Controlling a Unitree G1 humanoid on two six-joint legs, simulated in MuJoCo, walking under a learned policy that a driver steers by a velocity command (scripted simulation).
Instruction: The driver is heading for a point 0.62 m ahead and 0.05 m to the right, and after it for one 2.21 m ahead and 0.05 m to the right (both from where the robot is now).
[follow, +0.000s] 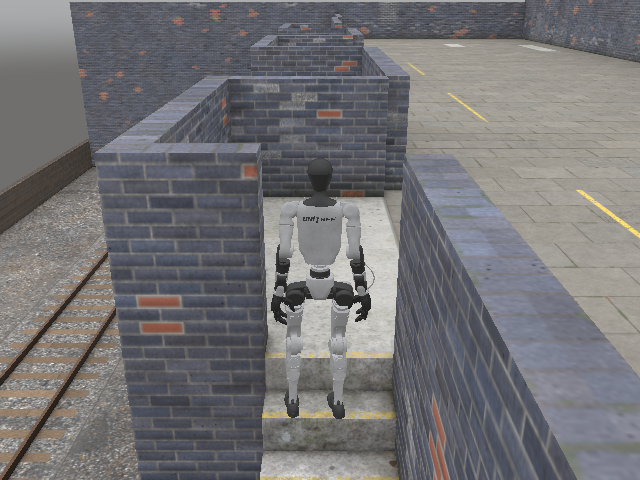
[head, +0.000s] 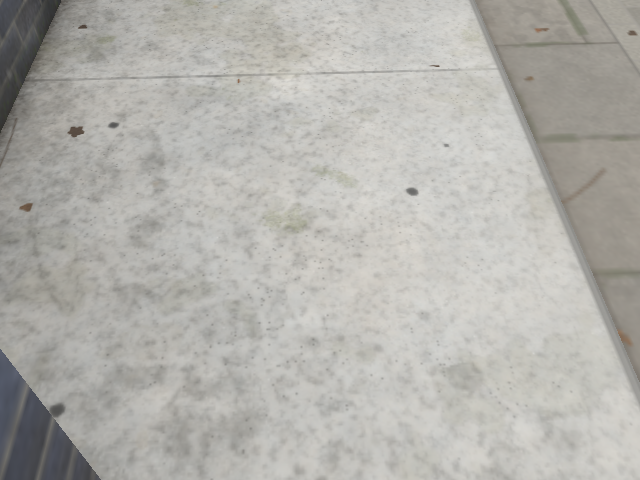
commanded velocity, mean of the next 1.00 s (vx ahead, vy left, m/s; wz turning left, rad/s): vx -0.01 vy -0.12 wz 0.00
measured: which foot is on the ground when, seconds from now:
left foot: down 0.00-1.00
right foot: down 0.00-1.00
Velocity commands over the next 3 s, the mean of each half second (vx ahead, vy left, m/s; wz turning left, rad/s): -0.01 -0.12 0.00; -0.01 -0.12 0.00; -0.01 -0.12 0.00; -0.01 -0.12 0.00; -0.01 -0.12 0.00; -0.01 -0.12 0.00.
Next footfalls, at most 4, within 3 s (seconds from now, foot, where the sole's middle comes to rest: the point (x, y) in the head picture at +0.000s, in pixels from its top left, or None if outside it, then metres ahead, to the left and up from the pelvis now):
none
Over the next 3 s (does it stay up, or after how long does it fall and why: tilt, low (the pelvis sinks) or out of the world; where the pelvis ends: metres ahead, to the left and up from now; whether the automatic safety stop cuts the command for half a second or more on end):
stays up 0.00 0.00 0.00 its command is cut before an obstacle from the start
